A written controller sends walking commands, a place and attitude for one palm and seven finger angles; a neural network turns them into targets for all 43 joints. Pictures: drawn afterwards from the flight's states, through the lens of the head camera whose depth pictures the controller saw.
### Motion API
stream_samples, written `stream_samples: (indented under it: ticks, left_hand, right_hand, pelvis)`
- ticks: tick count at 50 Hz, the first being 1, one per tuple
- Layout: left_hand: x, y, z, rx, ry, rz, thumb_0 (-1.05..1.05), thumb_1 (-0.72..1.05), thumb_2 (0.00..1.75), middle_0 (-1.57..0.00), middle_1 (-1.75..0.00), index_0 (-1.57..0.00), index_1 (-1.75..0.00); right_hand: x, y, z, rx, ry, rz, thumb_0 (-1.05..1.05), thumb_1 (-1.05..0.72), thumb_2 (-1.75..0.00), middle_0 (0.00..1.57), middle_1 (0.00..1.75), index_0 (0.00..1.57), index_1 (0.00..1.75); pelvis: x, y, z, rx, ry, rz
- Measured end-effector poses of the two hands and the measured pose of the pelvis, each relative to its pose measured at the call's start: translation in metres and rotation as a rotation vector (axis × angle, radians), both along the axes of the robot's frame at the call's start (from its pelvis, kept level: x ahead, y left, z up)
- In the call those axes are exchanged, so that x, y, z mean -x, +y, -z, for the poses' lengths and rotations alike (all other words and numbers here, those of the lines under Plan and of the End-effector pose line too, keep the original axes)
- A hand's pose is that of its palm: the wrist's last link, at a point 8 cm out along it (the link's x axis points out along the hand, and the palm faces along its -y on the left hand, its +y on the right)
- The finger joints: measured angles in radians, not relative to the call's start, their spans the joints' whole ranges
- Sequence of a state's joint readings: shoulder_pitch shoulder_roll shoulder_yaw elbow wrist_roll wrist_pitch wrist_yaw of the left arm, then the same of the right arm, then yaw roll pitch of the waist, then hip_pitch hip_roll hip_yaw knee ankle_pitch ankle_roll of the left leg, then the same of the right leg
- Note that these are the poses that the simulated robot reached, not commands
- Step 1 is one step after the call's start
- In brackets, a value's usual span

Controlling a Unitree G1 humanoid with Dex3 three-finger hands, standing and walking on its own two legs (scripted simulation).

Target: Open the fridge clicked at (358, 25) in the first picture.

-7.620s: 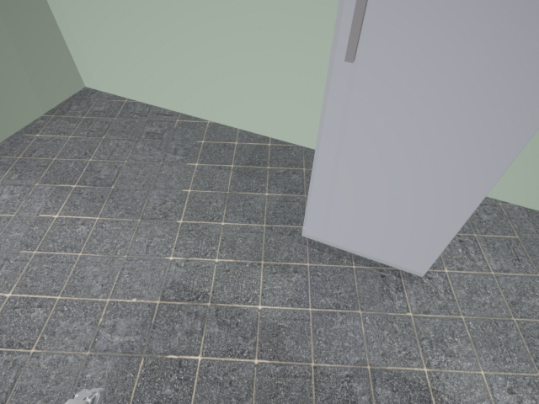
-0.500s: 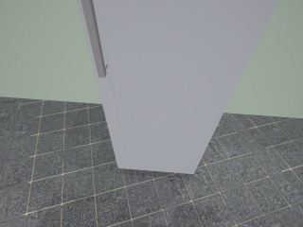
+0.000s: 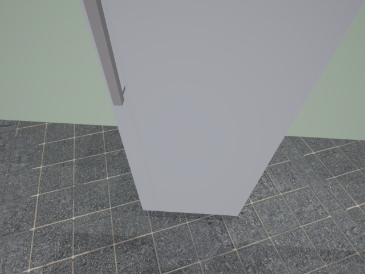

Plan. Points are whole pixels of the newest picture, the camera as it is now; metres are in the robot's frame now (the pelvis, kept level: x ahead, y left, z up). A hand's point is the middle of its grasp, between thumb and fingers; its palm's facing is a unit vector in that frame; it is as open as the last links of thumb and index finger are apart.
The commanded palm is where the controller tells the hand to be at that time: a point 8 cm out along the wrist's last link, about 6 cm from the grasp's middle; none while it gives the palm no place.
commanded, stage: come to a stop and stand still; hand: left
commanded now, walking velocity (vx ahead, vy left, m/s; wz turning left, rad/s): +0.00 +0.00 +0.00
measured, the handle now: (109, 51) +0.48 +0.18 +0.24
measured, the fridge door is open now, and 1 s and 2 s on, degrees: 0 0 0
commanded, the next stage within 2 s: none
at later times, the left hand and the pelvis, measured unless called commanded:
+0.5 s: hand out of the picture +0.06 +0.18 -0.17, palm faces +0.05 -0.98 -0.21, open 7.4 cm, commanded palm none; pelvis +0.05 +0.01 +0.00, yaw +0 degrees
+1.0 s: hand out of the picture +0.05 +0.21 -0.16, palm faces +0.00 -0.97 -0.25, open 7.4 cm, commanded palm none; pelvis +0.01 +0.02 +0.00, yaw -1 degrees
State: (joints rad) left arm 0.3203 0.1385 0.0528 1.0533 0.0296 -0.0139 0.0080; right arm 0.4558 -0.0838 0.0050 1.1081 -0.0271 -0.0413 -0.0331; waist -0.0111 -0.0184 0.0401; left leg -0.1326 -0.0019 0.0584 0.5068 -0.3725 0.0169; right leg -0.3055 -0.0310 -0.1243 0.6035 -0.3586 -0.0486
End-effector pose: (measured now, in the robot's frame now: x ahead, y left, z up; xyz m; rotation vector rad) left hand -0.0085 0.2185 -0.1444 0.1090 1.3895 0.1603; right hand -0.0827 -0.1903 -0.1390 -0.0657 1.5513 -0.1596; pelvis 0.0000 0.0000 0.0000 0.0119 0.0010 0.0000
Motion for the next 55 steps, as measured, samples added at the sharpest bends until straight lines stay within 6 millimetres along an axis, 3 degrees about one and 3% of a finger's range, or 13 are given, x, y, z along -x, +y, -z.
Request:
stream_samples:
  ticks: [4, 8, 12, 19, 25, 33, 41, 55]
  left_hand:
    - [-0.024, 0.008, -0.003, -0.039, -0.076, -0.047, 0.02, 0.94, 0.9, -0.2, -0.3, -0.19, -0.3]
    - [-0.029, 0.009, -0.005, -0.035, -0.047, -0.063, 0.01, 0.93, 0.9, -0.2, -0.3, -0.19, -0.3]
    - [-0.033, 0.008, 0.008, 0.009, 0.014, -0.06, 0.01, 0.92, 0.9, -0.2, -0.3, -0.19, -0.3]
    - [-0.047, 0.01, 0.007, 0.013, 0.047, -0.037, 0.01, 0.92, 0.9, -0.2, -0.3, -0.19, -0.3]
    - [-0.058, 0.014, -0.002, -0.041, 0.004, -0.002, 0.01, 0.92, 0.9, -0.2, -0.3, -0.19, -0.3]
    - [-0.062, 0.013, 0.003, -0.035, -0.062, 0.0, 0.01, 0.92, 0.9, -0.2, -0.3, -0.19, -0.3]
    - [-0.051, 0.02, -0.003, -0.04, -0.08, 0.05, 0.01, 0.93, 0.9, -0.2, -0.3, -0.2, -0.3]
    - [-0.047, 0.045, -0.02, -0.089, -0.082, 0.079, 0.01, 0.91, 0.9, -0.2, -0.3, -0.19, -0.3]
  right_hand:
    - [-0.02, -0.001, 0.008, -0.027, 0.044, -0.034, 0.01, -0.91, -0.9, 0.2, 0.3, 0.2, 0.3]
    - [-0.074, -0.003, 0.005, -0.003, -0.026, -0.061, 0.01, -0.91, -0.9, 0.2, 0.3, 0.2, 0.3]
    - [-0.123, -0.004, 0.008, 0.053, -0.127, -0.083, 0.03, -0.93, -0.9, 0.2, 0.3, 0.2, 0.3]
    - [-0.171, -0.017, -0.001, 0.1, -0.213, -0.089, 0.03, -0.95, -0.9, 0.2, 0.3, 0.2, 0.3]
    - [-0.192, -0.028, 0.002, 0.082, -0.283, -0.072, 0.02, -0.92, -0.9, 0.2, 0.3, 0.2, 0.3]
    - [-0.181, -0.029, 0.001, 0.083, -0.295, -0.075, 0.01, -0.93, -0.9, 0.2, 0.3, 0.19, 0.3]
    - [-0.152, -0.03, -0.004, 0.084, -0.308, -0.071, 0.0, -0.93, -0.9, 0.2, 0.3, 0.2, 0.3]
    - [-0.085, -0.002, 0.008, 0.008, -0.186, -0.056, 0.01, -0.92, -0.9, 0.2, 0.3, 0.2, 0.3]
  pelvis:
    - [-0.017, 0.0, 0.004, 0.011, -0.012, -0.038]
    - [-0.031, 0.006, -0.002, 0.01, -0.013, -0.044]
    - [-0.044, 0.017, 0.004, 0.024, -0.019, -0.026]
    - [-0.052, 0.018, 0.0, -0.012, -0.001, 0.001]
    - [-0.045, 0.006, 0.0, 0.0, 0.002, 0.006]
    - [-0.034, 0.004, 0.003, 0.001, -0.022, -0.003]
    - [-0.021, 0.013, 0.0, 0.021, -0.023, 0.008]
    - [-0.013, 0.024, -0.004, 0.003, -0.014, 0.014]
